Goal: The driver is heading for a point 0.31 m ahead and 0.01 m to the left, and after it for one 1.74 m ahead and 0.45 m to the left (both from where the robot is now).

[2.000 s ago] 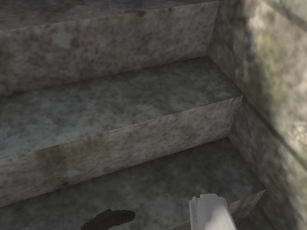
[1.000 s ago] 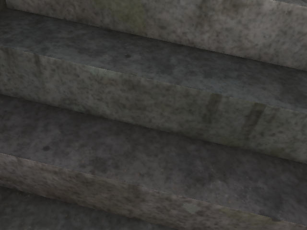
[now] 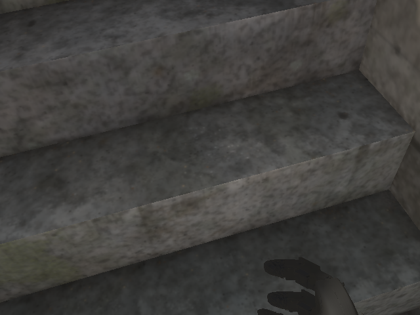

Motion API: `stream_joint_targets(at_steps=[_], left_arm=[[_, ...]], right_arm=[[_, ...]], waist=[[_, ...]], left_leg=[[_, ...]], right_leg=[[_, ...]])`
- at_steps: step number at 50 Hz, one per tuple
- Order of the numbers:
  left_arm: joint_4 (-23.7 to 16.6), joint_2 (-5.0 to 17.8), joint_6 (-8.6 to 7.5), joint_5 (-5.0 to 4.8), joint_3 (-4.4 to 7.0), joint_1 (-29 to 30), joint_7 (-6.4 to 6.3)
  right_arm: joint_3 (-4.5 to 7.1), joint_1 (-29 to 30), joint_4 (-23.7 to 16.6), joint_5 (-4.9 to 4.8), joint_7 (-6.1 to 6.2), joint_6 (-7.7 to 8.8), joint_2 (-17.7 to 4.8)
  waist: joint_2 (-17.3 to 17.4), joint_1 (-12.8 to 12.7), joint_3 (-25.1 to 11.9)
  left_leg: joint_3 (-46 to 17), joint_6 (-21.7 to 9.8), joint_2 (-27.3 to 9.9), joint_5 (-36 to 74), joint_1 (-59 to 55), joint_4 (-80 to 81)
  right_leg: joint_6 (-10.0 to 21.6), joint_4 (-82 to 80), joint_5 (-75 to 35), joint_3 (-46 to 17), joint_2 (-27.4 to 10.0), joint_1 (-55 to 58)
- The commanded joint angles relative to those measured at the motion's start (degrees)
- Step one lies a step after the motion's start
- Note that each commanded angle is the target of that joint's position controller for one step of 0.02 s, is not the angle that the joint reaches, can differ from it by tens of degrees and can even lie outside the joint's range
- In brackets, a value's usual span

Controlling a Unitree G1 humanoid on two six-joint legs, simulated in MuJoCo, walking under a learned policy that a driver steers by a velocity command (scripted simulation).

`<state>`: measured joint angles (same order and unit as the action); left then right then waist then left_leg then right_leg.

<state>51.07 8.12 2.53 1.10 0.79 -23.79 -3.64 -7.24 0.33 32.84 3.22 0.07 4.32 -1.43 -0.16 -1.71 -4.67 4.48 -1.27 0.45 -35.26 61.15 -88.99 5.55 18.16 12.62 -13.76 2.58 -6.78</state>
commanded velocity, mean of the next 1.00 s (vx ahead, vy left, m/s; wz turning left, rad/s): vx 0.15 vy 0.00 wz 0.26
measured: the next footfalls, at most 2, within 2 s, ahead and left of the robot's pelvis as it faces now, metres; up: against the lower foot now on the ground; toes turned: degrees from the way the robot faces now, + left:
right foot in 0.52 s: +0.25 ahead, -0.19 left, +0.21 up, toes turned +0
left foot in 0.96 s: +0.36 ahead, +0.15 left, +0.42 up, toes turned +23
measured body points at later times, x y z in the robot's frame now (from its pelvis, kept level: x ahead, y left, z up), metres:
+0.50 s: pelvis +0.18 -0.05 +0.19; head +0.18 -0.04 +0.64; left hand +0.38 +0.12 +0.08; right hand +0.17 -0.28 +0.05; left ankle +0.10 +0.12 -0.55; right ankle +0.22 -0.19 -0.52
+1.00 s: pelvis +0.26 -0.01 +0.22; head +0.29 +0.00 +0.66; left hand +0.18 +0.26 +0.08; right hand +0.58 -0.06 +0.19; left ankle +0.32 +0.14 -0.34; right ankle +0.22 -0.19 -0.53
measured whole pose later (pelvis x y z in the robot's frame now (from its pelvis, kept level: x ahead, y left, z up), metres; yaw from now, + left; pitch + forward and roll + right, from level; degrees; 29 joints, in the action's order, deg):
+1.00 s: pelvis +0.26 -0.01 +0.22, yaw +18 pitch +4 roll +2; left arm 50.0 16.1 2.6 0.7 3.3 -21.1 -2.6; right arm -4.8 4.5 27.1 0.1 0.4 -2.2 -4.9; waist -2.6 -0.9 0.2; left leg 4.7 -2.5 -3.5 -34.2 59.1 -88.6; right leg -1.7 20.9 4.5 14.6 -12.5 -5.6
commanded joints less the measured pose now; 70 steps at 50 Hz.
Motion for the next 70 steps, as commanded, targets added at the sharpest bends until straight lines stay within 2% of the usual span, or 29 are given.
stream_joint_targets(at_steps=[1, 2, 3, 5, 7, 8, 12, 14, 18, 23, 25, 26, 27, 28, 30, 33, 38, 44, 45, 47, 49, 50, 51, 52, 54, 56, 60, 68, 70], left_arm=[[-2.3, 14.2, -4.69, -1.15, 3.06, 5.3, 2.22], [-4.5, 11.4, -6.07, -1.58, 2.68, 10.3, 4.28], [-5.8, 7.0, -6.56, -0.87, 1.74, 16.1, 5.58], [-13.6, 2.6, -6.90, -0.81, 0.22, 20.0, 8.03], [-13.1, -0.2, -5.95, 0.15, -1.61, 13.2, 8.13], [-13.0, -0.3, -5.64, -1.23, -2.02, 10.5, 8.06], [-13.7, -2.2, -6.50, -1.38, -4.50, 12.3, 6.79], [-14.9, -0.7, -5.94, 0.69, -4.65, 14.7, 5.55], [-13.9, 1.8, -5.28, 0.30, -4.25, 21.0, 4.63], [-13.7, 5.5, -3.85, -2.42, -2.35, 23.6, 2.71], [-9.9, 12.4, -5.07, -1.05, 0.52, 14.8, 2.08], [-7.9, 15.2, -5.33, 0.74, 1.40, 11.2, 2.21], [-7.3, 16.0, -4.20, 1.98, 1.97, 6.0, 1.57], [-11.2, 15.7, -3.49, 3.83, 2.74, -0.2, 2.00], [-12.5, 13.5, -2.69, 4.55, 2.94, 8.4, 2.19], [-12.1, 8.9, -3.30, 2.08, 1.30, 13.8, -0.46], [-9.0, 15.1, -2.59, 1.26, 3.77, 3.6, -1.19], [-9.1, 15.2, -0.32, 1.48, 4.00, 9.1, -1.84], [-6.9, 21.5, 0.85, -0.41, 5.90, 4.8, -1.56], [-3.8, 23.0, 0.58, -0.65, 6.35, -0.9, -0.19], [-6.0, 24.2, -1.65, -0.19, 5.79, 4.7, 1.21], [-8.8, 24.1, -3.31, -0.84, 5.77, 7.8, 2.97], [-11.8, 18.6, -4.22, -0.04, 4.01, 14.2, 4.59], [-13.0, 15.6, -5.00, -1.68, 3.85, 19.0, 6.16], [-18.9, 6.2, -4.19, -1.20, 1.25, 19.6, 5.26], [-18.3, 4.3, -3.33, -0.07, -0.16, 12.8, 4.05], [-17.7, 6.9, -2.56, -0.15, 0.16, 9.7, 2.36], [-15.8, 3.8, 1.78, -2.43, -0.22, 9.1, -1.22], [-15.8, 2.2, 2.11, -0.87, -0.97, 8.7, -0.36]], right_arm=[[9.38, -20.3, 0.2, 1.02, -1.11, 1.95, -19.9], [11.24, -29.2, 3.9, 2.37, 0.82, 0.14, -24.4], [10.74, -26.3, 6.5, 2.77, 2.70, -1.05, -22.6], [8.56, -16.9, 12.3, -1.77, 3.73, -2.70, -13.0], [5.69, -12.2, 15.5, -0.92, 3.31, -3.16, -3.5], [5.42, -11.6, 16.4, -0.61, 2.44, -2.92, -2.1], [6.13, -15.1, 18.4, -0.37, -0.28, -2.48, -7.0], [6.18, -14.3, 17.8, -0.22, 0.46, -2.62, -9.1], [7.99, -18.4, 15.6, -1.22, 1.83, -2.30, -13.1], [11.59, -25.0, 16.8, -2.45, 3.45, -5.87, -19.5], [11.41, -19.1, 13.6, -2.21, 3.37, -5.86, -17.7], [10.61, -16.4, 11.0, -1.55, 2.69, -4.64, -13.7], [9.65, -21.4, 10.5, -0.18, 1.08, -1.66, -5.9], [10.30, -22.3, 12.6, -3.67, 1.18, 0.35, -9.6], [10.05, -12.7, 9.1, -5.72, 1.81, -0.48, -8.4], [8.28, -8.9, 3.7, -2.86, 1.29, -3.11, -7.1], [5.94, -3.0, -3.6, -4.71, 1.79, -3.12, -6.6], [2.99, 10.5, -12.3, -4.29, 0.77, -3.56, -5.2], [1.50, 13.9, -15.0, -5.14, 0.72, -4.48, -2.6], [3.59, 4.9, -10.4, -3.88, -0.18, -5.71, -6.7], [7.37, -11.2, -6.0, -2.07, 0.62, -6.74, -12.6], [9.59, -13.9, -5.9, -1.84, 2.38, -8.25, -18.0], [11.64, -11.1, -5.8, -1.61, 4.36, -9.12, -23.3], [11.47, -8.6, -7.1, -0.05, 4.13, -8.41, -25.9], [8.88, -1.4, -3.6, -2.66, 2.64, -6.99, -16.8], [8.07, 2.4, -1.3, -4.48, 0.86, -5.90, -12.1], [8.28, 0.8, -2.2, -3.52, 0.98, -4.67, -13.0], [5.67, 1.9, -5.1, -0.96, 3.66, -6.26, -13.1], [5.35, 1.7, -3.8, -1.62, 3.50, -6.35, -12.6]], waist=[[-1.2, 15.9, -22.4], [16.7, 18.0, -25.6], [28.7, 16.2, -23.7], [11.2, 5.2, 2.2], [4.5, -1.6, 9.1], [2.8, -3.9, 10.3], [-0.8, -3.0, 10.5], [1.9, -3.6, 8.2], [5.6, 2.8, -1.0], [14.5, 4.1, 3.0], [10.9, 0.8, -0.9], [4.6, 1.6, -3.8], [-14.9, 3.4, -11.4], [-14.5, -3.4, -22.7], [-7.9, 0.1, -12.3], [-5.4, 4.8, -1.6], [-6.5, 2.1, 2.4], [-9.3, 4.3, 2.6], [-16.0, 2.9, 1.3], [-8.2, 3.0, -5.4], [-6.9, 11.5, -13.2], [3.3, 12.7, -17.7], [19.1, 10.7, -19.8], [16.2, 9.5, -21.4], [8.5, -0.2, -1.9], [8.3, -4.6, 6.6], [6.6, -3.4, 2.7], [12.6, -0.7, -1.6], [13.7, -1.8, -1.0]], left_leg=[[-21.0, -10.8, -4.2, -3.9, -52.2, 24.7], [-50.6, -17.2, -13.0, -18.2, -63.8, 52.9], [-75.5, -21.6, -18.9, -17.2, -61.8, 70.2], [-53.5, -14.7, -16.1, -22.9, -34.7, 63.7], [-34.2, -8.9, -13.2, -10.0, -24.6, 59.0], [-26.8, -6.8, -11.7, -3.7, -23.8, 58.9], [-10.7, -8.3, -9.9, 15.3, -25.9, 65.4], [-8.0, -9.6, -8.3, 21.1, -24.4, 67.7], [-8.1, -9.8, -8.2, 28.9, -30.9, 68.8], [-18.6, -11.1, -11.1, 31.4, -56.3, 70.8], [-14.7, -5.6, -7.4, 53.4, -60.5, 52.7], [-14.4, -3.5, -4.9, 43.1, -48.0, 41.0], [-12.6, 0.3, 2.8, 5.6, -18.3, 22.0], [-15.4, 4.6, 5.0, 0.2, -12.6, -3.0], [-14.0, 6.0, 1.5, 4.4, -2.9, -25.5], [-11.7, 6.9, -0.5, 15.0, -4.0, -25.5], [-13.4, 6.1, -1.9, 5.1, 19.7, -47.8], [-2.8, 5.0, -8.3, 22.2, 2.8, -10.3], [1.5, 1.1, -6.4, -7.4, -6.9, 3.1], [6.7, -3.2, -1.5, -2.8, -16.9, 5.6], [-9.7, -11.0, -0.8, 6.0, -31.9, 16.0], [-27.7, -14.4, -4.4, -5.1, -40.2, 30.1], [-53.1, -19.2, -12.0, -21.3, -45.3, 51.7], [-64.2, -17.3, -13.6, -23.4, -40.7, 64.6], [-42.2, -7.8, -8.5, -13.9, -23.8, 55.1], [-30.5, -5.8, -5.4, -11.0, -17.0, 49.9], [-28.2, -7.9, -5.0, 4.8, -24.7, 50.6], [-22.7, -9.4, -8.4, 17.0, -32.4, 56.8], [-18.3, -8.5, -7.4, 14.7, -32.7, 59.3]], right_leg=[[9.0, 23.4, -102.5, 1.6, -8.1, -8.0], [6.7, 42.5, -74.9, 1.8, -0.4, -22.1], [1.9, 74.2, -18.7, -4.5, 8.5, -32.7], [1.3, 90.9, -12.4, -5.1, 5.3, -45.1], [2.6, 102.6, -8.6, -1.7, 4.7, -49.8], [2.9, 105.8, -9.3, -2.0, 4.1, -51.6], [0.0, 96.9, -15.8, 3.8, 0.8, -58.3], [-4.0, 86.6, -20.7, 12.5, -3.9, -53.7], [-7.3, 60.6, -26.4, 18.3, -7.7, -34.2], [-9.1, 21.8, 15.3, 21.3, -0.9, -27.2], [-6.1, -1.4, -8.9, 15.0, -5.4, -13.6], [-5.6, 0.3, -37.4, 12.3, -10.4, 0.4], [-0.8, 18.6, -100.3, 3.1, -23.5, 28.2], [8.6, 14.5, -97.9, -5.7, -34.6, 27.6], [11.6, 9.7, -57.6, -1.8, -30.1, 15.3], [7.7, 6.1, -45.1, 10.3, -23.2, 0.7], [6.6, -0.1, -34.1, 11.2, -28.5, 11.2], [3.2, -8.6, -16.0, 24.2, -17.9, -7.7], [4.8, -14.2, -23.3, 24.7, -19.2, -8.1], [6.7, -5.8, -64.7, 26.7, -22.7, 3.4], [1.6, 14.8, -88.8, 27.7, -19.1, -1.9], [0.5, 27.7, -76.4, 24.2, -16.0, -11.3], [-2.4, 51.0, -17.8, 20.1, -4.9, -25.9], [-4.1, 80.1, -3.8, 5.0, -0.9, -28.7], [-3.6, 91.3, -5.4, 5.6, -1.5, -36.9], [-3.5, 93.7, -6.9, 8.2, -1.5, -39.5], [-4.8, 96.4, -15.9, 9.5, -0.5, -41.3], [-11.9, 72.1, -12.1, 12.3, -0.6, -32.8], [-10.6, 51.9, -1.1, 17.7, -1.3, -25.2]])
Keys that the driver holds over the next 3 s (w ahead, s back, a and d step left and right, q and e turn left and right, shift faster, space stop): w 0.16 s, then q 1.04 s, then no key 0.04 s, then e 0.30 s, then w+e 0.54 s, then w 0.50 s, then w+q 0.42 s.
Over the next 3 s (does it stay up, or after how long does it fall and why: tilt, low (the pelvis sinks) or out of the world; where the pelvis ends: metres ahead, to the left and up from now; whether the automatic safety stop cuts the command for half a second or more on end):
stays up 0.82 0.08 0.77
